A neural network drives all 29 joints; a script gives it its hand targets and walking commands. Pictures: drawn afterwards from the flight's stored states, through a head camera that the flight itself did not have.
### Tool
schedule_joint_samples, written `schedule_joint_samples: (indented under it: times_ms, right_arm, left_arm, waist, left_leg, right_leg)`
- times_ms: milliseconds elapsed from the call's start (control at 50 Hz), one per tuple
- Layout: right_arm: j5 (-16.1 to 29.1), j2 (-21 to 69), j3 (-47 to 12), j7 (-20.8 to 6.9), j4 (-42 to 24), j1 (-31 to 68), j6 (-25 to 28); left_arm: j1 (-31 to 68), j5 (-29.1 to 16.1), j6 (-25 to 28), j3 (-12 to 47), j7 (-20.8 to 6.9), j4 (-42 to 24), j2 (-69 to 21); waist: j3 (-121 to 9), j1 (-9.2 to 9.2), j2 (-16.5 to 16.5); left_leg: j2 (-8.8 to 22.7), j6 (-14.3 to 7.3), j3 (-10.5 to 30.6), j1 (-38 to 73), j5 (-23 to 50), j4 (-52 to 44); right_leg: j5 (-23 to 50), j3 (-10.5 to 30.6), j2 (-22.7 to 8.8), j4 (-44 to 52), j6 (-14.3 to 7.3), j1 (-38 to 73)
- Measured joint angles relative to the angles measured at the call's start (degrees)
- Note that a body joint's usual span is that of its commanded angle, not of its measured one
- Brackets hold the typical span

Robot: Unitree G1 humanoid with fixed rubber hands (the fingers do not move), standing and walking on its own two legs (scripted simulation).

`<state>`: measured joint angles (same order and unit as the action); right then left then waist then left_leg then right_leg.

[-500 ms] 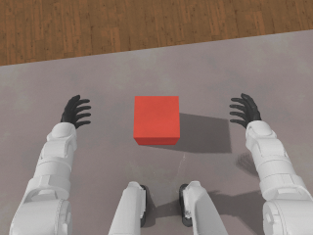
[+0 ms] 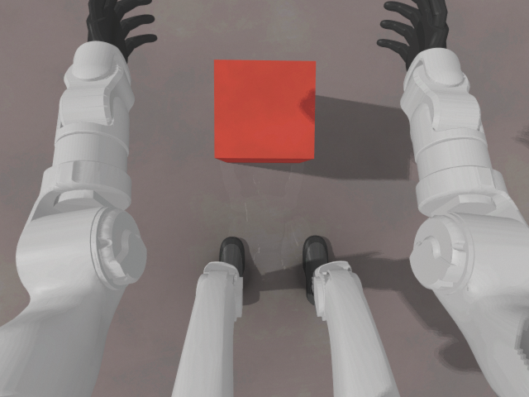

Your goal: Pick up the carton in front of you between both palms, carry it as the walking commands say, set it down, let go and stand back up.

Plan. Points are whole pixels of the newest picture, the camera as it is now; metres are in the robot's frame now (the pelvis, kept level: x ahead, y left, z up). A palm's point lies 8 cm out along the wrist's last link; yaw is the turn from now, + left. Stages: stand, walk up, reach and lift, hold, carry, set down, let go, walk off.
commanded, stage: reach and lift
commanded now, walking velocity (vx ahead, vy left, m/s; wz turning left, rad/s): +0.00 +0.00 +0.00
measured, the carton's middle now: (263, 120) +0.52 +0.02 -0.52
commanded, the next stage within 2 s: none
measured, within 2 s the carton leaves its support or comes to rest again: leaves its support in 1.68 s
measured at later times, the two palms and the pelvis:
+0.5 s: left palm (169, 108) +0.52 +0.21 -0.36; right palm (363, 110) +0.52 -0.17 -0.36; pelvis -0.03 -0.01 -0.21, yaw -1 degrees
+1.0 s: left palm (188, 114) +0.52 +0.19 -0.45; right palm (346, 113) +0.53 -0.16 -0.45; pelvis -0.04 +0.00 -0.28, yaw -1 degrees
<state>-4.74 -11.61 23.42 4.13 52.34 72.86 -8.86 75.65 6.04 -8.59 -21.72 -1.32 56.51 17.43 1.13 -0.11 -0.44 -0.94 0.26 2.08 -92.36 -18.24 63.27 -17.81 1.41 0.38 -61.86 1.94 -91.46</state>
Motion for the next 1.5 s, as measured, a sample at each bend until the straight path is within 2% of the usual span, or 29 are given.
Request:
schedule_joint_samples:
  times_ms: [100, 180, 320, 340, 360, 400, 440, 500, 600, 760, 1000, 1160, 1280, 1300, 1320, 1380, 1500]
  right_arm:
    - [-2.09, 1.91, 1.64, -0.09, 0.0, -3.6, 3.07]
    - [-1.65, 2.03, 0.88, 0.47, 0.16, -5.12, 4.27]
    - [5.77, -1.39, -6.44, 2.73, -0.3, -3.2, 4.07]
    - [7.02, -2.04, -7.66, 3.06, -0.37, -2.58, 3.83]
    - [8.22, -2.67, -8.8, 3.39, -0.47, -2.01, 3.52]
    - [10.17, -3.79, -10.54, 3.94, -0.36, -0.64, 2.86]
    - [11.9, -4.62, -11.99, 4.31, -0.34, 0.94, 2.1]
    - [13.67, -5.71, -13.51, 4.61, 0.79, 3.99, 1.04]
    - [14.69, -7.04, -14.06, 4.28, 6.34, 10.59, 0.68]
    - [14.36, -7.69, -14.12, 3.16, 13.47, 17.7, 2.62]
    - [16.58, -8.9, -17.89, 3.04, 12.98, 15.92, 5.08]
    - [15.93, -7.7, -17.46, 3.29, 13.76, 15.96, 4.72]
    - [16.07, -6.42, -18.48, 3.09, 14.01, 18.27, 4.2]
    - [15.66, -5.74, -18.34, 2.93, 14.07, 18.87, 4.08]
    - [14.84, -5.24, -17.44, 3.91, 14.22, 19.39, 4.05]
    - [12.34, -4.7, -14.83, 4.47, 14.34, 20.23, 3.52]
    - [6.32, -3.19, -7.66, 1.44, 9.22, 17.28, 0.1]
  left_arm:
    - [-3.85, 1.63, 2.8, -2.21, 0.4, -0.28, -2.52]
    - [-5.76, 0.81, 4.15, -1.92, 1.16, -0.2, -2.98]
    - [-4.26, -6.66, 4.38, 4.86, 3.25, -0.72, 1.04]
    - [-3.63, -7.92, 4.18, 6.03, 3.54, -0.74, 1.85]
    - [-2.98, -9.17, 3.92, 7.16, 3.81, -0.74, 2.6]
    - [-1.55, -11.53, 3.39, 9.38, 4.27, -0.48, 4.01]
    - [0.23, -13.25, 2.75, 10.95, 4.59, -0.09, 5.24]
    - [3.43, -14.74, 1.89, 12.49, 5.04, 1.29, 6.46]
    - [9.95, -15.33, 1.57, 13.84, 5.18, 6.82, 7.43]
    - [15.69, -15.27, 3.14, 14.64, 4.82, 12.64, 8.36]
    - [14.17, -18.01, 5.29, 16.75, 6.31, 11.49, 6.35]
    - [13.66, -17.14, 5.07, 15.88, 6.03, 11.96, 5.81]
    - [16.27, -17.71, 4.53, 17.29, 5.58, 12.54, 4.82]
    - [16.89, -17.41, 4.46, 17.03, 6.03, 12.68, 4.42]
    - [17.44, -16.88, 4.28, 16.52, 6.63, 12.96, 4.24]
    - [18.48, -15.03, 3.57, 15.11, 6.72, 13.19, 3.9]
    - [15.79, -9.49, -0.1, 9.58, 4.11, 8.28, 2.48]
  waist:
    - [-4.51, -0.41, 0.19]
    - [-6.35, -0.58, 0.2]
    - [-3.09, -0.46, -0.15]
    - [-2.15, -0.43, -0.19]
    - [-1.14, -0.29, -0.25]
    - [0.79, -0.29, -0.25]
    - [3.03, -0.37, -0.35]
    - [6.66, -0.29, -0.44]
    - [12.51, -0.29, -0.69]
    - [21.93, -0.57, -0.5]
    - [23.13, -1.06, -0.11]
    - [22.23, -1.0, -0.5]
    - [24.23, -1.02, -0.46]
    - [24.73, -1.04, -0.45]
    - [25.25, -1.04, -0.41]
    - [26.23, -1.11, -0.4]
    - [25.53, -1.38, -0.35]
  left_leg:
    - [-0.6, 0.56, 0.83, -6.85, -2.46, 5.16]
    - [-1.18, 1.1, 1.38, -13.9, -5.74, 13.0]
    - [-1.89, 1.8, 1.68, -25.77, -11.61, 30.23]
    - [-1.98, 1.83, 1.7, -27.21, -12.12, 32.67]
    - [-2.16, 2.15, 1.64, -28.49, -12.51, 35.05]
    - [-2.34, 2.3, 1.71, -30.9, -13.23, 39.48]
    - [-2.22, 3.37, 1.87, -32.79, -12.9, 43.17]
    - [-2.23, 2.63, 1.7, -34.69, -13.57, 47.74]
    - [-2.19, 2.48, 1.5, -36.62, -12.98, 52.97]
    - [-1.11, 1.74, 0.75, -36.64, -14.03, 59.39]
    - [-0.59, 1.4, 0.06, -36.57, -17.22, 64.41]
    - [-0.6, 1.96, 0.36, -36.79, -16.1, 63.49]
    - [-0.61, 1.99, 0.37, -35.92, -15.09, 62.49]
    - [-0.64, 2.0, 0.38, -35.67, -15.01, 62.4]
    - [-0.7, 2.01, 0.4, -35.39, -14.97, 62.35]
    - [-0.86, 2.01, 0.51, -34.81, -15.0, 62.47]
    - [-0.93, 1.76, 0.43, -35.1, -16.1, 64.28]
  right_leg:
    - [-2.39, 1.03, 0.8, -5.16, 0.46, -6.96]
    - [-5.7, 1.74, 1.56, -13.17, 0.91, -14.16]
    - [-11.73, 2.05, 2.73, -30.75, 1.36, -26.2]
    - [-12.24, 1.98, 2.85, -33.23, 1.3, -27.65]
    - [-9.81, 1.98, 2.84, -35.42, 1.47, -28.79]
    - [-12.23, 1.77, 2.88, -40.24, 1.51, -31.11]
    - [-14.17, 1.51, 3.14, -44.05, 1.52, -32.92]
    - [-14.1, 1.42, 3.36, -48.44, 1.76, -34.83]
    - [-13.6, 1.44, 3.67, -53.65, 2.17, -36.74]
    - [-14.28, 1.48, 3.84, -59.7, 2.64, -36.69]
    - [-17.69, 1.32, 2.82, -65.15, 2.12, -36.83]
    - [-16.51, 0.99, 2.82, -64.48, 1.54, -37.33]
    - [-15.54, 0.97, 2.83, -63.54, 1.45, -36.48]
    - [-15.47, 0.99, 2.85, -63.46, 1.46, -36.22]
    - [-15.46, 0.98, 2.84, -63.41, 1.47, -35.91]
    - [-15.54, 1.0, 3.01, -63.47, 1.56, -35.24]
    - [-16.59, 1.25, 3.5, -65.14, 1.91, -35.46]
